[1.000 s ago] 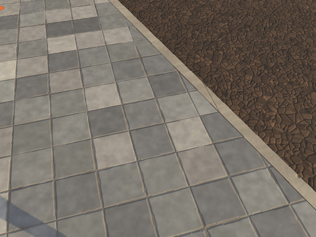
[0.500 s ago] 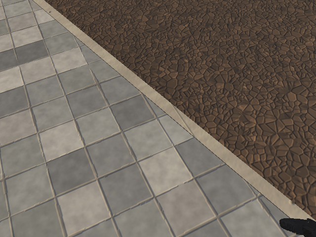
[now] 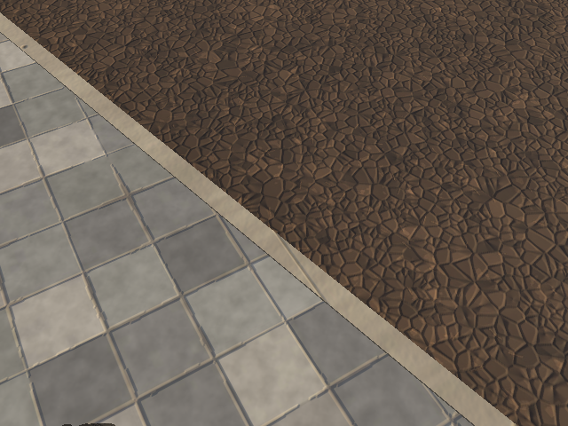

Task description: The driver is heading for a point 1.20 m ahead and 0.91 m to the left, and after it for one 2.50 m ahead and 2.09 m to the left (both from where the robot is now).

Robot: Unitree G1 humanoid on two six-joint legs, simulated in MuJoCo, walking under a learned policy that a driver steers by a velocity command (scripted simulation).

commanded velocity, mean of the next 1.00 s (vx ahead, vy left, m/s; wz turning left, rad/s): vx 0.02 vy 0.00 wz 0.55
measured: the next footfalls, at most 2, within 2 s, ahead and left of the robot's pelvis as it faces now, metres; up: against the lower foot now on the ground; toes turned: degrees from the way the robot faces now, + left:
right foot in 0.06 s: +0.09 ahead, -0.13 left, +0.00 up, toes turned +7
left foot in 0.44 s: +0.04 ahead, +0.14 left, +0.00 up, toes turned +18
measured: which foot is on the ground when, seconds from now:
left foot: down 0.00-0.06, up 0.08-0.42, down 0.44-0.94, up 0.96-1.00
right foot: up 0.00-0.04, down 0.06-0.46, up 0.48-0.92, down 0.94-1.00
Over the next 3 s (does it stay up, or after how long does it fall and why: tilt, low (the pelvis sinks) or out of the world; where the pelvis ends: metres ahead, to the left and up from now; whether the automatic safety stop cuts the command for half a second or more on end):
stays up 0.31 0.31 0.01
